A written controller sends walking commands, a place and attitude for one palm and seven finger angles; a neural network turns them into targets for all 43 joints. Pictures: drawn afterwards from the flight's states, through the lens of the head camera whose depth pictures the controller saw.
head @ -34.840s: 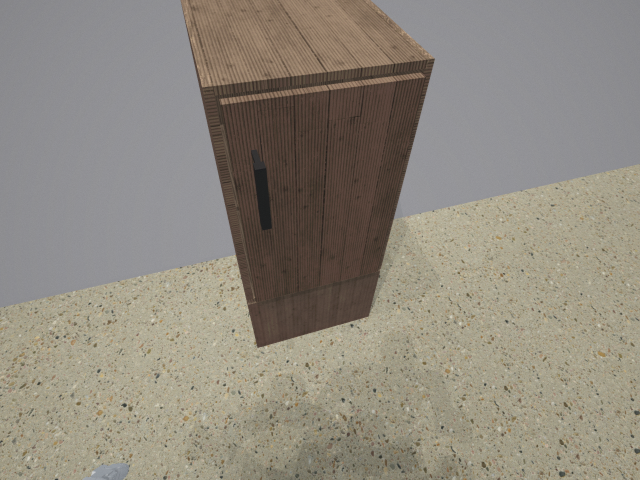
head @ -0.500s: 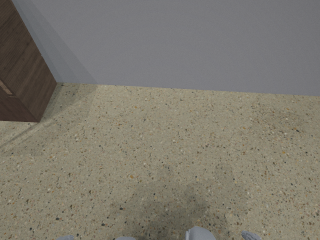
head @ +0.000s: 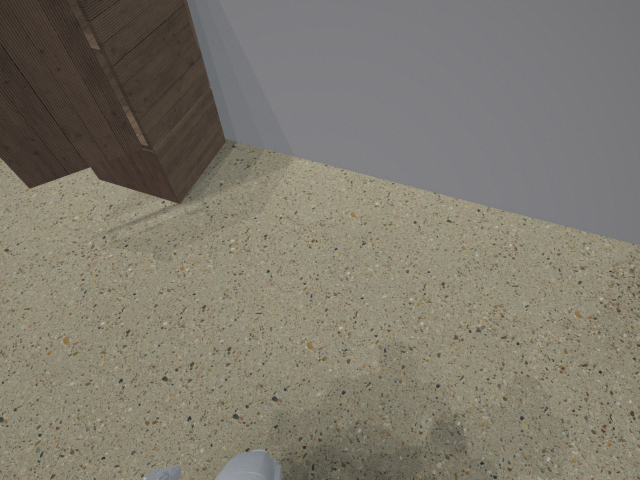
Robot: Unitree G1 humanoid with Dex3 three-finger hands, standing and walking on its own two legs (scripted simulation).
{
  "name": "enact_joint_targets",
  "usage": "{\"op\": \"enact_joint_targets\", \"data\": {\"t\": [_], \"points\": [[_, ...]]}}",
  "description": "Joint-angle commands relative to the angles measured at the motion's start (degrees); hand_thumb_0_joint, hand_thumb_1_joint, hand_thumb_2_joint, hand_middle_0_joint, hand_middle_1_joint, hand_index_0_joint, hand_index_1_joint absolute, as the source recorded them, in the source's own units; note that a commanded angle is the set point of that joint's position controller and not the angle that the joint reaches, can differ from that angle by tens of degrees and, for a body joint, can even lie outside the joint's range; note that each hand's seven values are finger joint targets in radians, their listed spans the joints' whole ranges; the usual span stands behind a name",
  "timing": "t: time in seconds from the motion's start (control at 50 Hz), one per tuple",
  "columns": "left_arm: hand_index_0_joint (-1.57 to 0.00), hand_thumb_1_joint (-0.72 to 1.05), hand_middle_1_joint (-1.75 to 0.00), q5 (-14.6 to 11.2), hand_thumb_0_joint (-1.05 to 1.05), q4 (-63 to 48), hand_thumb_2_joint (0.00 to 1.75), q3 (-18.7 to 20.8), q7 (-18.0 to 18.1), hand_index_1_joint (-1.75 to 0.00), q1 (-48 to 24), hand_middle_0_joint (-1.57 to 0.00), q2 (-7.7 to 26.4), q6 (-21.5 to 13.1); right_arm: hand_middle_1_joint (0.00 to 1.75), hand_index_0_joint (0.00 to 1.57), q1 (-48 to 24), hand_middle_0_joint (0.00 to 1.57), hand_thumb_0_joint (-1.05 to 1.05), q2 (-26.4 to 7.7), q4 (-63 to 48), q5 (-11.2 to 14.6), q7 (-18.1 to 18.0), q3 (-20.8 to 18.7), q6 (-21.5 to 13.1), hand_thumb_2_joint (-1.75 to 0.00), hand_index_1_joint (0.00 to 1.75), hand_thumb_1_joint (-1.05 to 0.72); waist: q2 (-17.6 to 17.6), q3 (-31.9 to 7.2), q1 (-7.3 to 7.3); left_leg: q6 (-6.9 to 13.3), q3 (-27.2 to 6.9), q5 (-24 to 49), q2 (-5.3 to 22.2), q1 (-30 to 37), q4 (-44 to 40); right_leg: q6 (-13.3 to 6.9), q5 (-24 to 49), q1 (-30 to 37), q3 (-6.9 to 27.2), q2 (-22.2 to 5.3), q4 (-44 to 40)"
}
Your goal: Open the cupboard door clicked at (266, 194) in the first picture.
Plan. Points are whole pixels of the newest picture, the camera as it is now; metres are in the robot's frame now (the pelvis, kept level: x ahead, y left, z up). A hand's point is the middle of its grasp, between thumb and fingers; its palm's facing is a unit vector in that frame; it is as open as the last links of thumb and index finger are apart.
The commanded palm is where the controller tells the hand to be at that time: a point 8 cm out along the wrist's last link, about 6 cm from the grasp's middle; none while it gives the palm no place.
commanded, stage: turn to face it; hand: left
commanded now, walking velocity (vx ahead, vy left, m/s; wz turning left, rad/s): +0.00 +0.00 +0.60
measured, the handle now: out of the picture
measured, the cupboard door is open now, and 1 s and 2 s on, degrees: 50 50 50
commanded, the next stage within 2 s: take the last steps up to it in 0.74 s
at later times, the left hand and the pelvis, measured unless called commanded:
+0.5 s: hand out of the picture +0.09 +0.21 -0.16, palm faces +0.28 -0.92 -0.29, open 7.4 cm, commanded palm none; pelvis +0.03 -0.03 -0.01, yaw +16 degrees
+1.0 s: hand out of the picture -0.05 +0.15 -0.19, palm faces +0.54 -0.81 -0.22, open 7.3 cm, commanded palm none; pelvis +0.05 -0.02 -0.01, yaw +29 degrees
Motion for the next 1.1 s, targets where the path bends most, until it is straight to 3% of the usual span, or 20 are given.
{"op": "enact_joint_targets", "data": {"t": [0.0, 0.04, 0.06, 0.08, 0.1, 0.12, 0.22, 0.36, 0.44, 0.48, 0.52, 0.6, 0.74, 0.82, 0.86, 0.88, 0.9, 0.92, 1.0, 1.08], "points": [[-0.20, 0.90, -0.30, 0.25, 0.00, -1.75, 0.90, 3.94, 0.53, -0.30, 4.94, -0.20, 13.79, -0.86, 0.30, 0.20, -3.34, 0.20, 0.00, -2.26, -6.71, 0.34, 0.16, 0.12, -2.37, -0.90, 0.30, -0.90, -10.02, -9.66, 2.37, 1.43, 3.61, 1.64, -1.39, 0.95, -11.51, -4.78, 41.37, 10.01, 7.53, -14.93, -2.14], [-0.20, 0.90, -0.30, -0.23, 0.00, -1.65, 0.90, 4.02, 0.07, -0.30, 3.73, -0.20, 13.91, -0.84, 0.30, 0.20, 0.85, 0.20, 0.00, -4.18, -6.05, -0.03, 0.10, -0.34, -2.84, -0.90, 0.30, -0.90, -7.22, -12.04, -0.50, 2.62, 3.72, 10.49, -2.06, 11.13, -22.19, -1.38, 38.94, 5.43, 3.99, -13.24, 6.32], [-0.20, 0.90, -0.30, -0.70, 0.00, -2.85, 0.90, 3.94, -0.23, -0.30, 2.52, -0.20, 13.02, -0.70, 0.30, 0.20, 5.79, 0.20, 0.00, -8.58, -5.06, -0.42, -0.12, -1.49, -3.35, -0.90, 0.30, -0.90, 1.11, -15.48, -3.69, 6.08, -4.21, 25.82, 4.46, 22.85, -25.69, 1.81, 27.56, -4.60, 1.78, -10.23, 16.87], [-0.20, 0.90, -0.30, -1.08, 0.00, -5.92, 0.90, 2.61, -0.74, -0.30, -0.04, -0.20, 8.41, -0.47, 0.30, 0.20, 10.39, 0.20, 0.00, -15.47, -4.49, -0.82, -0.60, -3.26, -3.57, -0.90, 0.30, -0.90, 19.58, -15.97, -6.16, 15.68, -26.80, 51.68, 21.39, 30.78, -27.27, 5.77, -16.15, -22.69, 3.02, -1.04, 30.97], [-0.20, 0.90, -0.30, -0.35, 0.00, -7.60, 0.90, 2.14, -0.16, -0.30, -4.13, -0.20, 9.41, 0.48, 0.30, 0.20, 13.41, 0.20, 0.00, -16.38, -3.07, -0.21, -1.18, -3.07, -3.05, -0.90, 0.30, -0.90, 12.54, -15.33, -6.72, 19.04, -26.41, 56.07, 24.34, 28.39, -26.54, 4.97, -19.40, -24.83, 11.16, -0.09, 35.89], [-0.20, 0.90, -0.30, -0.51, 0.00, -6.78, 0.90, 2.39, 0.32, -0.30, -4.81, -0.20, 8.07, 0.77, 0.30, 0.20, 11.76, 0.20, 0.00, -15.11, -3.53, -0.27, -2.08, -2.89, -3.36, -0.90, 0.30, -0.90, 16.28, -16.04, -5.65, 18.10, -24.70, 54.77, 21.36, 27.58, -26.07, 5.21, -16.80, -26.24, 13.62, -0.29, 38.20], [-0.20, 0.90, -0.30, -0.47, 0.00, -3.16, 0.90, 2.69, -0.58, -0.30, -1.55, -0.20, 8.66, 1.44, 0.30, 0.20, 2.78, 0.20, 0.00, -10.39, -6.02, -0.45, -2.50, -1.14, -4.11, -0.90, 0.30, -0.90, 8.05, -10.38, -0.35, 12.54, -13.73, 45.03, 11.93, 17.82, -28.42, 5.98, -4.10, -20.97, 14.75, 1.08, 35.21], [-0.20, 0.90, -0.30, -0.64, 0.00, -4.94, 0.90, 2.13, -0.73, -0.30, -3.72, -0.20, 7.80, 1.35, 0.30, 0.20, 2.38, 0.20, 0.00, -10.94, -5.90, -0.81, -1.96, -1.95, -3.48, -0.90, 0.30, -0.90, 10.61, -9.54, -0.61, 12.21, -16.86, 35.39, 9.82, 13.17, -28.01, 5.78, -4.99, -12.95, 12.77, 4.60, 17.90], [-0.20, 0.90, -0.30, -0.85, 0.00, -3.68, 0.90, 2.49, -0.54, -0.30, 2.64, -0.20, 9.08, -0.05, 0.30, 0.20, -0.32, 0.20, 0.00, -10.10, -6.75, -0.18, -1.91, -2.16, -2.98, -0.90, 0.30, -0.90, 9.00, -10.66, 2.57, 8.70, -18.16, 30.46, 6.53, 4.76, -21.04, 4.73, 7.08, 3.54, 11.73, 6.18, -2.45], [-0.20, 0.90, -0.30, 0.53, 0.00, -2.75, 0.90, 4.16, 0.45, -0.30, 7.13, -0.20, 17.79, -1.05, 0.30, 0.20, 0.01, 0.20, 0.00, -3.51, -8.84, 0.56, -1.35, -1.28, -3.22, -0.90, 0.30, -0.90, -16.70, -12.40, 4.48, 1.00, -4.44, -9.50, -6.85, -11.29, 2.89, -4.63, 23.75, 14.74, 35.21, -19.34, -12.52], [-0.20, 0.90, -0.30, -0.26, 0.00, -3.36, 0.90, 3.01, 0.88, -0.30, 3.33, -0.20, 14.12, -0.97, 0.30, 0.20, -0.49, 0.20, 0.00, -5.44, -7.05, 0.01, -1.49, -1.77, -2.07, -0.90, 0.30, -0.90, -14.41, -9.20, 2.42, 1.40, -8.65, -7.72, -2.49, -10.33, 20.60, -8.21, 26.30, 4.81, 31.62, -17.80, -11.98], [-0.20, 0.90, -0.30, -0.25, 0.00, -4.36, 0.90, 1.82, 0.94, -0.30, -0.97, -0.20, 9.34, -1.24, 0.30, 0.20, 1.15, 0.20, 0.00, -3.39, -4.15, -0.06, -0.38, -0.78, -1.33, -0.90, 0.30, -0.90, -9.76, -7.61, -0.27, 0.01, -5.03, 2.57, -0.43, -8.24, 19.54, -5.02, 31.10, 3.39, 15.27, -10.30, -10.11], [-0.20, 0.90, -0.30, 0.32, 0.00, 0.49, 0.90, 2.73, 0.85, -0.30, 7.09, -0.20, 10.84, -1.51, 0.30, 0.20, -3.60, 0.20, 0.00, -0.58, -3.66, 0.30, -0.62, 0.72, -2.05, -0.90, 0.30, -0.90, -8.57, -8.41, 3.36, 0.44, -0.40, -1.43, -1.43, -3.30, -1.61, -6.41, 42.57, 10.58, 12.97, -12.07, -7.04], [-0.20, 0.90, -0.30, 0.17, 0.00, 2.17, 0.90, 3.00, 0.73, -0.30, 6.93, -0.20, 11.79, -1.44, 0.30, 0.20, -1.15, 0.20, 0.00, -0.64, -2.59, 0.45, -1.14, 1.29, -2.95, -0.90, 0.30, -0.90, -9.60, -9.98, 2.09, 1.79, 1.06, 3.04, -2.42, 4.06, -14.84, -5.79, 43.74, 10.02, 12.17, -11.75, -3.58], [-0.20, 0.90, -0.30, -0.60, 0.00, 2.61, 0.90, 3.01, 0.35, -0.30, 5.02, -0.20, 11.61, -1.50, 0.30, 0.20, 2.90, 0.20, 0.00, -2.48, -1.26, -0.02, -1.14, 1.11, -3.69, -0.90, 0.30, -0.90, -5.97, -10.57, -0.65, 2.99, 1.76, 12.62, -1.85, 14.71, -26.18, -2.49, 35.27, 3.99, 9.83, -10.99, 0.96], [-0.20, 0.90, -0.30, -0.94, 0.00, 1.63, 0.90, 2.89, -0.09, -0.30, 4.89, -0.20, 10.25, -1.25, 0.30, 0.20, 5.37, 0.20, 0.00, -6.47, -0.99, -0.58, -1.26, 0.35, -4.29, -0.90, 0.30, -0.90, 3.45, -12.58, -1.96, 6.68, -6.99, 20.28, 5.50, 23.56, -28.71, 0.62, 21.19, -5.70, 6.45, -6.77, 8.99], [-0.20, 0.90, -0.30, -1.01, 0.00, -0.15, 0.90, 1.92, -0.66, -0.30, 2.97, -0.20, 6.78, -1.00, 0.30, 0.20, 9.20, 0.20, 0.00, -11.63, -0.48, -1.20, -1.51, -0.93, -4.09, -0.90, 0.30, -0.90, 18.15, -11.94, -3.93, 14.68, -23.07, 30.47, 18.33, 28.55, -30.91, 3.33, -13.75, -19.12, 3.90, 0.97, 20.82], [-0.20, 0.90, -0.30, -0.03, 0.00, -1.45, 0.90, 1.54, -0.46, -0.30, -2.07, -0.20, 7.27, -0.17, 0.30, 0.20, 11.71, 0.20, 0.00, -12.19, 0.59, -1.04, -2.18, -0.96, -3.70, -0.90, 0.30, -0.90, 16.68, -10.44, -5.57, 18.12, -25.90, 24.94, 20.19, 26.39, -33.29, 3.02, -18.86, -23.56, 9.22, 1.98, 28.91], [-0.20, 0.90, -0.30, 0.05, 0.00, 1.38, 0.90, 1.97, -2.04, -0.30, -1.89, -0.20, 6.79, -0.44, 0.30, 0.20, 7.03, 0.20, 0.00, -6.99, -1.14, -0.58, -3.08, 0.61, -5.52, -0.90, 0.30, -0.90, 9.54, -5.59, -0.97, 14.96, -16.97, 18.93, 13.02, 19.63, -35.40, 2.68, -5.26, -24.99, 13.35, 0.83, 35.26], [-0.20, 0.90, -0.30, -0.01, 0.00, 2.10, 0.90, 1.52, -2.41, -0.30, -1.32, -0.20, 5.33, -0.51, 0.30, 0.20, 8.56, 0.20, 0.00, -6.48, -0.19, -0.49, -2.77, 0.74, -6.51, -0.90, 0.30, -0.90, 8.08, -5.18, -0.10, 14.88, -12.88, 20.86, 10.69, 17.94, -36.28, 3.12, -2.48, -20.67, 11.30, 1.08, 26.07]]}}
